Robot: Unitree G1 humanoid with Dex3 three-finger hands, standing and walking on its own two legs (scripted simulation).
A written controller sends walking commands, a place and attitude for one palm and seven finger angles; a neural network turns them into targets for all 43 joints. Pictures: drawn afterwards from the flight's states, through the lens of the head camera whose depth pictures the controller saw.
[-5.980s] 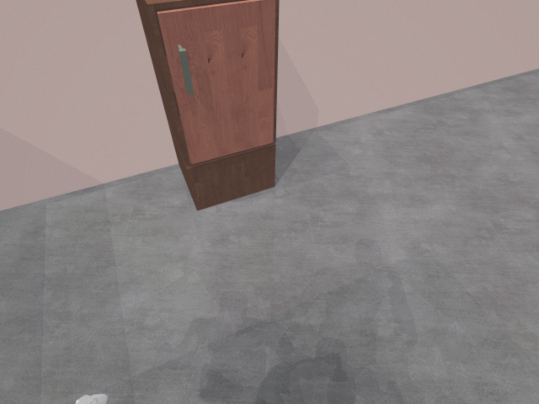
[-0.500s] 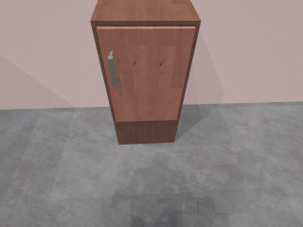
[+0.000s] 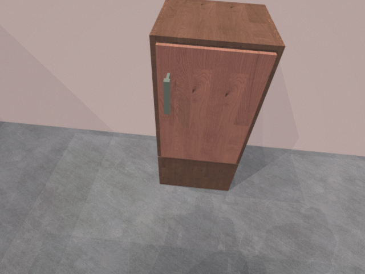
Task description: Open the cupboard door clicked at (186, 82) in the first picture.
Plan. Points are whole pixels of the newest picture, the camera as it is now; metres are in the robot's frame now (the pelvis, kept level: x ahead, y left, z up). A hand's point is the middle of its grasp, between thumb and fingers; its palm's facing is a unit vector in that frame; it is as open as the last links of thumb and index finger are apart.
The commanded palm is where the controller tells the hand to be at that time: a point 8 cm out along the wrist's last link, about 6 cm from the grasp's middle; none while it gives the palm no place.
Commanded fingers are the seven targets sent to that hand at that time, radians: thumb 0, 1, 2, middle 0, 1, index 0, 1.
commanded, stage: take the last steps up to it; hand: left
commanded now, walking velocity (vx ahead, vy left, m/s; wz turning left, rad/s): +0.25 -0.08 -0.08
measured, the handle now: (167, 94) +0.71 +0.12 -0.02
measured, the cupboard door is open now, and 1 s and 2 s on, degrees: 0 0 0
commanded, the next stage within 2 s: come to a stop and stand still in 0.32 s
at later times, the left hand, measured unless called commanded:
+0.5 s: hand (143, 229) +0.26 +0.13 -0.16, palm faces -0.05 -0.97 -0.23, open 7.4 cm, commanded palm none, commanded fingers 0.00 0.90 0.90 -0.20 -0.30 -0.20 -0.30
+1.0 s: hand (117, 247) +0.22 +0.20 -0.18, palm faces +0.03 -0.97 -0.22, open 7.4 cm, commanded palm none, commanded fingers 0.00 0.90 0.90 -0.20 -0.30 -0.20 -0.30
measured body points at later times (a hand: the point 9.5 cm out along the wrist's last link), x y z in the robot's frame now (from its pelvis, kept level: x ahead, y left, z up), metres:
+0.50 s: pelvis +0.15 -0.04 -0.01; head +0.18 -0.07 +0.44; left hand +0.27 +0.18 -0.14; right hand +0.07 -0.25 -0.18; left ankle +0.05 +0.10 -0.68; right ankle +0.20 -0.13 -0.73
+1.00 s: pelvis +0.17 -0.01 +0.01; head +0.20 +0.02 +0.45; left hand +0.21 +0.25 -0.16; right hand +0.27 -0.24 -0.13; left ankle +0.21 +0.08 -0.73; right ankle +0.14 -0.14 -0.67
